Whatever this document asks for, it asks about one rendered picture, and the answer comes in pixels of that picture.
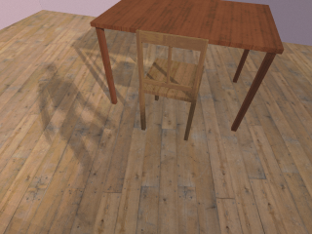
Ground chair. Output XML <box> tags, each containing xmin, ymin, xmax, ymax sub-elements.
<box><xmin>136</xmin><ymin>29</ymin><xmax>209</xmax><ymax>141</ymax></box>

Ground table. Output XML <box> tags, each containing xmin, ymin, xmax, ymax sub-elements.
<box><xmin>90</xmin><ymin>0</ymin><xmax>284</xmax><ymax>132</ymax></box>

